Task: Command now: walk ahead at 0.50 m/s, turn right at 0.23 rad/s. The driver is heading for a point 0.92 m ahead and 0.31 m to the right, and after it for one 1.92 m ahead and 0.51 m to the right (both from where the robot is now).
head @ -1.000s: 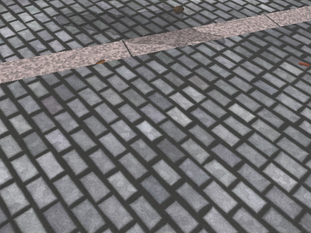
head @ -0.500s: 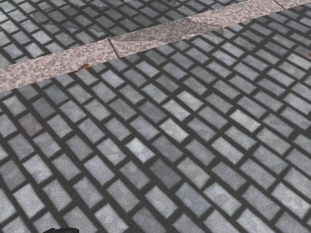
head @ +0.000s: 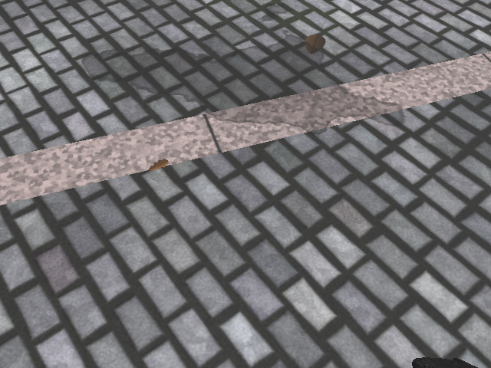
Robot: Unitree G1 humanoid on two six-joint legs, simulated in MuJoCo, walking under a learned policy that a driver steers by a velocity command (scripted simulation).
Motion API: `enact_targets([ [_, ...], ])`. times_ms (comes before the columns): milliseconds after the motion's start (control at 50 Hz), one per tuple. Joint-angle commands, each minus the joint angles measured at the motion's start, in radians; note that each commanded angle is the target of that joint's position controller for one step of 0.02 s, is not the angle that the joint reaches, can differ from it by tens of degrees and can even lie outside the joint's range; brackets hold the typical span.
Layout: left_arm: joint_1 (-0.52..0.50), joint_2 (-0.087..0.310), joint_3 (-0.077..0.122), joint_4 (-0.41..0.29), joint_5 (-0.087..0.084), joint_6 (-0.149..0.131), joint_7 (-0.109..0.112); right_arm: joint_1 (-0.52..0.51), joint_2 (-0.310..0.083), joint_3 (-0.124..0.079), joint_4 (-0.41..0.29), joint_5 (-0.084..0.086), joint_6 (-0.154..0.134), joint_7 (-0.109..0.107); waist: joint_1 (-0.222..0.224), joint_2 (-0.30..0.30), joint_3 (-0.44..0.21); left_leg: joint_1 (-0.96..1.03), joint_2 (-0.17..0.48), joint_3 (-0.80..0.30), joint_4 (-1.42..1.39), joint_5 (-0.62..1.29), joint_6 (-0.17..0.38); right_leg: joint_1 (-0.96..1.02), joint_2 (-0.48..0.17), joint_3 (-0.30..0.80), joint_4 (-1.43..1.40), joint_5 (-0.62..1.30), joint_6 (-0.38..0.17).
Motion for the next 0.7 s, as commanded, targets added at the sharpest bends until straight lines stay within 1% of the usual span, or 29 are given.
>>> enact_targets([
  [20,0.066,0.001,-0.02,-0.084,0.009,-0.02,-0.007,0.471,-0.335,-0.106,0.063,-0.026,-0.007,-0.018,-0.193,0.161,-0.376,0.937,0.34,-0.493,-0.01,-0.153,0.221,-0.622,-0.003,-0.003,0.769,0.332,-0.026],
  [40,0.06,0.026,-0.017,-0.069,-0.01,-0.043,-0.01,0.479,-0.255,-0.08,0.064,-0.024,-0.004,-0.018,-0.201,0.227,-0.458,0.96,0.403,-0.744,-0.159,-0.234,0.245,-0.743,0.033,0.153,0.94,-0.127,-0.03],
  [60,-0.032,0.124,0.013,-0.093,-0.04,-0.051,-0.008,0.397,-0.191,-0.059,0.055,-0.017,-0.005,-0.021,-0.191,0.169,-0.294,0.829,0.366,-0.59,-0.177,-0.259,0.181,-0.826,-0.027,0.175,1.006,-0.079,-0.045],
  [80,-0.096,0.13,0.016,-0.113,-0.041,-0.051,-0.002,0.305,-0.152,-0.046,0.034,-0.015,-0.006,-0.022,-0.162,0.109,-0.186,0.671,0.336,-0.444,-0.201,-0.213,0.143,-0.826,-0.085,0.141,0.985,0.014,-0.052],
  [100,-0.128,0.119,0.022,-0.117,-0.029,-0.043,0.006,0.236,-0.114,-0.035,0.031,-0.018,-0.008,-0.019,-0.132,0.06,-0.106,0.522,0.294,-0.334,-0.249,-0.165,0.12,-0.783,-0.119,0.13,0.925,0.089,-0.052],
  [120,-0.108,0.098,0.03,-0.113,-0.023,-0.027,0.009,0.201,-0.093,-0.029,0.033,-0.026,-0.013,-0.017,-0.094,0.088,-0.068,0.425,0.26,-0.245,-0.288,-0.134,0.1,-0.719,-0.15,0.138,0.875,0.141,-0.054],
  [140,-0.083,0.069,0.029,-0.107,-0.023,-0.01,0.007,0.187,-0.082,-0.029,0.041,-0.032,-0.014,-0.015,-0.072,0.102,-0.048,0.364,0.238,-0.187,-0.318,-0.119,0.094,-0.67,-0.161,0.136,0.856,0.167,-0.055],
  [160,-0.07,0.044,0.028,-0.105,-0.025,0.004,0.005,0.19,-0.084,-0.032,0.048,-0.034,-0.017,-0.017,-0.062,0.095,-0.033,0.332,0.228,-0.135,-0.338,-0.084,0.098,-0.657,-0.165,0.131,0.847,0.185,-0.055],
  [180,-0.079,0.036,0.03,-0.114,-0.025,0.014,0.006,0.192,-0.099,-0.036,0.055,-0.035,-0.019,-0.02,-0.053,0.086,-0.013,0.314,0.228,-0.092,-0.353,-0.039,0.106,-0.673,-0.167,0.13,0.833,0.209,-0.051],
  [200,-0.102,0.038,0.033,-0.128,-0.022,0.021,0.007,0.197,-0.111,-0.04,0.06,-0.036,-0.02,-0.026,-0.05,0.073,0.003,0.312,0.228,-0.058,-0.362,-0.003,0.109,-0.705,-0.168,0.134,0.81,0.245,-0.045],
  [240,-0.159,0.045,0.038,-0.155,-0.013,0.024,0.005,0.217,-0.124,-0.045,0.069,-0.038,-0.017,-0.038,-0.056,0.053,0.025,0.337,0.225,0.0,-0.371,0.038,0.109,-0.77,-0.164,0.145,0.725,0.334,-0.033],
  [300,-0.243,0.035,0.034,-0.189,-0.007,0.016,-0.013,0.238,-0.145,-0.049,0.072,-0.037,-0.01,-0.053,-0.073,0.039,0.041,0.373,0.213,0.08,-0.378,0.069,0.094,-0.777,-0.15,0.111,0.543,0.47,-0.029],
  [340,-0.323,0.024,0.025,-0.219,-0.003,0.014,-0.028,0.266,-0.161,-0.054,0.074,-0.03,-0.005,-0.061,-0.1,0.025,0.063,0.407,0.221,0.12,-0.385,0.073,0.088,-0.774,-0.142,0.062,0.448,0.511,-0.033],
  [380,-0.392,0.017,0.019,-0.252,-0.003,0.013,-0.042,0.309,-0.171,-0.058,0.085,-0.022,0.006,-0.065,-0.126,0.013,0.087,0.479,0.241,0.146,-0.367,0.095,0.085,-0.801,-0.135,0.033,0.382,0.502,-0.044],
  [420,-0.44,0.019,0.016,-0.285,-0.005,0.014,-0.055,0.338,-0.18,-0.063,0.091,-0.014,0.02,-0.065,-0.137,0.015,0.1,0.56,0.262,0.167,-0.329,0.146,0.079,-0.824,-0.125,0.006,0.338,0.449,-0.059],
  [440,-0.452,0.023,0.017,-0.3,-0.007,0.015,-0.062,0.341,-0.187,-0.067,0.091,-0.009,0.028,-0.065,-0.133,0.022,0.1,0.591,0.271,0.178,-0.301,0.203,0.072,-0.817,-0.115,-0.011,0.322,0.407,-0.07],
  [460,-0.449,0.034,0.021,-0.312,-0.008,0.016,-0.068,0.33,-0.199,-0.07,0.086,-0.005,0.034,-0.065,-0.118,0.035,0.089,0.608,0.274,0.195,-0.259,0.326,0.063,-0.779,-0.094,-0.036,0.309,0.361,-0.086],
  [480,-0.431,0.052,0.029,-0.32,-0.009,0.017,-0.072,0.316,-0.215,-0.075,0.078,-0.002,0.04,-0.067,-0.097,0.055,0.06,0.62,0.274,0.209,-0.197,0.502,0.052,-0.715,-0.061,-0.068,0.308,0.31,-0.104],
  [500,-0.38,0.077,0.042,-0.318,-0.011,0.019,-0.073,0.303,-0.233,-0.079,0.071,0.002,0.048,-0.069,-0.06,0.079,0.018,0.625,0.271,0.22,-0.102,0.675,0.041,-0.627,-0.021,-0.098,0.314,0.257,-0.124],
  [520,-0.269,0.118,0.063,-0.298,-0.016,0.02,-0.071,0.285,-0.245,-0.081,0.063,0.004,0.056,-0.07,0.006,0.086,-0.044,0.604,0.255,0.233,0.059,0.78,0.025,-0.481,0.025,-0.118,0.292,0.239,-0.152],
  [540,-0.104,0.181,0.099,-0.257,-0.017,0.021,-0.058,0.269,-0.24,-0.076,0.054,0.006,0.058,-0.07,0.092,0.059,-0.131,0.494,0.21,0.251,0.292,0.698,-0.014,-0.222,0.063,-0.099,0.211,0.309,-0.193],
  [560,0.0,0.284,0.126,-0.232,-0.013,0.03,-0.034,0.289,-0.17,-0.054,0.024,-0.028,0.046,-0.067,0.089,-0.132,-0.211,0.195,0.142,0.242,0.628,0.11,-0.061,0.065,-0.134,0.22,0.202,0.345,-0.257],
  [580,-0.038,0.34,0.125,-0.262,-0.007,0.014,-0.04,0.357,-0.06,-0.018,-0.032,-0.022,0.004,-0.051,-0.019,-0.288,-0.35,-0.173,-0.081,0.034,0.931,-0.57,-0.103,0.33,-0.345,0.836,0.013,0.146,-0.466],
  [600,-0.008,0.241,0.096,-0.264,0.001,0.005,-0.045,0.212,-0.153,-0.036,-0.055,0.022,-0.036,-0.037,0.054,-0.133,-0.334,-0.294,-0.037,-0.118,0.968,-0.528,-0.072,0.336,-0.338,0.82,-0.073,0.145,-0.405],
  [620,-0.047,0.194,0.083,-0.261,0.002,-0.007,-0.044,0.159,-0.163,-0.038,-0.074,0.041,-0.052,-0.031,0.039,-0.107,-0.21,-0.346,0.005,-0.108,0.915,-0.436,-0.043,0.234,-0.31,0.663,-0.064,0.222,-0.36],
  [640,-0.126,0.161,0.072,-0.279,-0.004,-0.013,-0.044,0.161,-0.157,-0.039,-0.057,0.02,-0.055,-0.039,-0.012,-0.004,-0.139,-0.285,0.053,-0.111,0.826,-0.359,-0.038,0.073,-0.264,0.539,-0.06,0.323,-0.324],
  [660,-0.19,0.131,0.062,-0.297,-0.001,-0.015,-0.041,0.172,-0.168,-0.05,-0.049,-0.006,-0.047,-0.046,-0.051,0.004,-0.098,-0.208,0.08,-0.109,0.748,-0.317,-0.046,-0.063,-0.234,0.457,-0.074,0.416,-0.308],
  [680,-0.211,0.117,0.055,-0.309,0.008,-0.018,-0.038,0.188,-0.175,-0.056,-0.048,-0.013,-0.032,-0.046,-0.076,-0.018,-0.083,-0.131,0.097,-0.113,0.716,-0.303,-0.053,-0.154,-0.209,0.408,-0.081,0.533,-0.303],
  [700,-0.22,0.129,0.056,-0.313,0.008,-0.019,-0.033,0.206,-0.164,-0.058,-0.056,-0.016,-0.019,-0.045,-0.099,-0.031,-0.086,-0.109,0.099,-0.112,0.664,-0.291,-0.07,-0.189,-0.203,0.395,-0.1,0.529,-0.309],
])
Keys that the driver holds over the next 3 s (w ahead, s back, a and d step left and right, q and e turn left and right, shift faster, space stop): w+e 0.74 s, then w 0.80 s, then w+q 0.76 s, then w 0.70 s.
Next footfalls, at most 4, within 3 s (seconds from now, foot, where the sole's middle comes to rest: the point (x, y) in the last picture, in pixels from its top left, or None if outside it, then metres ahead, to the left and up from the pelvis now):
0.54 right None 0.44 -0.17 -0.76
1.06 left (309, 259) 0.80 -0.11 -0.76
1.60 right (420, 229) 0.93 -0.47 -0.76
2.14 left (369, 144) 1.29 -0.34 -0.76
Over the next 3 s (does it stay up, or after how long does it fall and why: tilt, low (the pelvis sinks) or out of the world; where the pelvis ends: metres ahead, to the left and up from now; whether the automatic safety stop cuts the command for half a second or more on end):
stays up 1.56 -0.50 0.03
